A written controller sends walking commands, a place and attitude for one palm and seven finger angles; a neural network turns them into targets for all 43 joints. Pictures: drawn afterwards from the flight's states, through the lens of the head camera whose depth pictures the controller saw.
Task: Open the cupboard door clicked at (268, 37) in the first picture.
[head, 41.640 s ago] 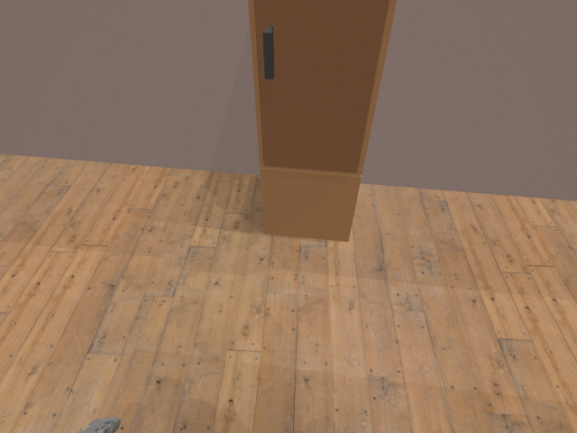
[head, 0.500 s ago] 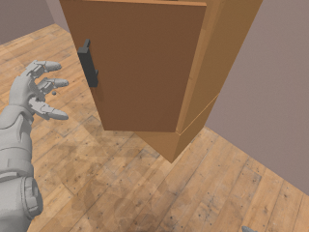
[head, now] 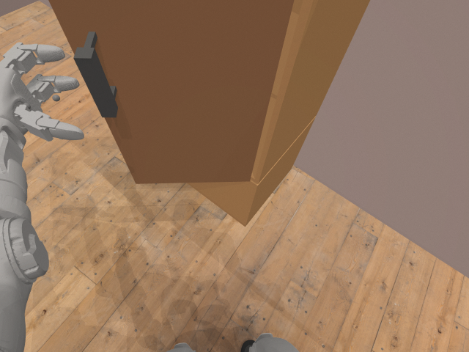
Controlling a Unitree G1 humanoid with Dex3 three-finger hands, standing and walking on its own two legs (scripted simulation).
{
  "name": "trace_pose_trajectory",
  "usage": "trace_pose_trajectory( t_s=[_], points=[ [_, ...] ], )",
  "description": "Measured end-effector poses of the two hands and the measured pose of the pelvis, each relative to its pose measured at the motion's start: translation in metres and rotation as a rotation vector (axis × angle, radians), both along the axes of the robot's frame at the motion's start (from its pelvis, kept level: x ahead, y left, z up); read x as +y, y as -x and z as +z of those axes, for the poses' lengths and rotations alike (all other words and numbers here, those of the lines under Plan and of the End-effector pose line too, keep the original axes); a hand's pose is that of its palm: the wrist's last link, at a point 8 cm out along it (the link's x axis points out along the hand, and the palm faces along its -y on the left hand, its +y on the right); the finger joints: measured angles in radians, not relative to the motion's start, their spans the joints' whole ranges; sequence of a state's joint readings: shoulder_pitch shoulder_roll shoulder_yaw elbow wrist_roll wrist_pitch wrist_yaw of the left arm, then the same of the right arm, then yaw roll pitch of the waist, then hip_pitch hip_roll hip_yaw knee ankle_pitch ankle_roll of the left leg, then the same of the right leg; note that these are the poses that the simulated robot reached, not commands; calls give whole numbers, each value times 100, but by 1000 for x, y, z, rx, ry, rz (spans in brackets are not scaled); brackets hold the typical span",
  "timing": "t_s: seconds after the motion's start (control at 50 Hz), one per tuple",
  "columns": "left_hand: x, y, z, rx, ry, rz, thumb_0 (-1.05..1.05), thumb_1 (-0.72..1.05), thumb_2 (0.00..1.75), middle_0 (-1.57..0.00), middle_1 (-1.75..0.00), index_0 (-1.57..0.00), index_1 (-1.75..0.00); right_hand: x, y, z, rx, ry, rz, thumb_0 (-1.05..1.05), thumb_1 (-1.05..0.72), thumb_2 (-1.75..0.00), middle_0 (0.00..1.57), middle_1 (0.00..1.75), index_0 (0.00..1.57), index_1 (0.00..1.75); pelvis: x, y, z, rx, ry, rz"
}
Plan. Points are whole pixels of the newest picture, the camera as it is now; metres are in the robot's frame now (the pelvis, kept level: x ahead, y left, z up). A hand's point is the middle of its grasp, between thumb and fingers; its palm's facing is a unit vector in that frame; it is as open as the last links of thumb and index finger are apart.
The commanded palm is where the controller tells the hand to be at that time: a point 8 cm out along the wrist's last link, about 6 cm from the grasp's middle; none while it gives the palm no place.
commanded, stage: move the hooked fingers beside the handle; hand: left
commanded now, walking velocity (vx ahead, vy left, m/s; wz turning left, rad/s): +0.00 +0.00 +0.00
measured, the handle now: (101, 76) +0.55 +0.20 +0.11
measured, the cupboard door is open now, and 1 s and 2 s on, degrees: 41 41 41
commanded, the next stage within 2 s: slide the fingers in behind the handle in 1.30 s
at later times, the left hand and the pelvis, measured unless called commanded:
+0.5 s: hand (52, 93) +0.52 +0.26 +0.11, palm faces +0.00 -1.00 +0.00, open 14.0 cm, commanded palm +0.49 +0.30 +0.12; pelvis +0.02 +0.00 +0.00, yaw -2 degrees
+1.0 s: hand (65, 90) +0.51 +0.24 +0.12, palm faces -0.01 -1.00 -0.01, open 14.0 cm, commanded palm +0.49 +0.29 +0.11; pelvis +0.00 +0.00 -0.01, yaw +0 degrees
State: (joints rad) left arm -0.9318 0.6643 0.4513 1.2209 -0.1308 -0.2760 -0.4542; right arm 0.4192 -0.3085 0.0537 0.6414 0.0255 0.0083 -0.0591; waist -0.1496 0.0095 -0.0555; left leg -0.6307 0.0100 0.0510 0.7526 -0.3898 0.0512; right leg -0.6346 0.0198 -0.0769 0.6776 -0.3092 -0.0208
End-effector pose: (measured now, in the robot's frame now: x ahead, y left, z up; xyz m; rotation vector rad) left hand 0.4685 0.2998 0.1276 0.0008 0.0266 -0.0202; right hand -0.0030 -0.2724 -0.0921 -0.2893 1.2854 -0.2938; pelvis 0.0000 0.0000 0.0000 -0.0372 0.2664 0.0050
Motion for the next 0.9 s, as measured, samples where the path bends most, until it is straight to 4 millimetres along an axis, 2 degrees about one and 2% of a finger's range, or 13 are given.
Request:
trace_pose_trajectory(
  t_s=[0.18, 0.32, 0.42, 0.54, 0.62, 0.74, 0.82, 0.9],
  points=[
    [2, -26, -5, 45, -10, 3, -2, -50, 30, -30, -120, -30, -120, -2, 24, 3, 85, 17, -40, 0, -90, -90, 21, 30, 20, 30, -1, -1, -4, 45, 7, -4],
    [2, -32, -11, 21, 25, -9, -2, -49, 30, -30, -120, -30, -120, 2, 30, 4, 131, 4, -68, 0, -90, -90, 21, 30, 20, 30, -1, -10, -4, 62, 9, -22],
    [11, -31, -21, 56, 6, 5, -2, -49, 30, -30, -120, -30, -120, 4, 21, 5, 122, 1, -72, 0, -90, -90, 21, 30, 20, 30, 0, -14, -4, 68, 12, -23],
    [20, -22, -10, -29, 3, 19, -2, -49, 30, -30, -120, -30, -120, 7, 0, 3, 94, -15, -49, 0, -90, -90, 21, 30, 20, 30, 3, -21, -3, 59, 16, -19],
    [15, -16, -5, -18, 7, -18, -2, -50, 30, -30, -120, -30, -120, 9, -19, 0, 57, -26, -20, 0, -90, -90, 21, 30, 20, 30, 4, -23, -2, 47, 20, -4],
    [2, -9, -20, 58, 23, -24, -2, -50, 30, -30, -120, -30, -120, 10, -44, -4, -16, -33, 25, 0, -90, -90, 21, 30, 20, 30, 5, -19, -3, 32, 17, 9],
    [-4, -10, -22, 30, 18, 6, -2, -50, 30, -30, -120, -30, -120, 10, -49, -5, -45, -29, 38, 0, -90, -90, 21, 30, 20, 30, 4, -13, -5, 30, 14, 7],
    [-6, -15, -13, -12, -3, 23, -2, -50, 30, -30, -120, -30, -120, 9, -41, -7, -41, -25, 31, 0, -90, -90, 21, 30, 20, 30, 2, -8, -7, 32, 14, 9]
  ],
)
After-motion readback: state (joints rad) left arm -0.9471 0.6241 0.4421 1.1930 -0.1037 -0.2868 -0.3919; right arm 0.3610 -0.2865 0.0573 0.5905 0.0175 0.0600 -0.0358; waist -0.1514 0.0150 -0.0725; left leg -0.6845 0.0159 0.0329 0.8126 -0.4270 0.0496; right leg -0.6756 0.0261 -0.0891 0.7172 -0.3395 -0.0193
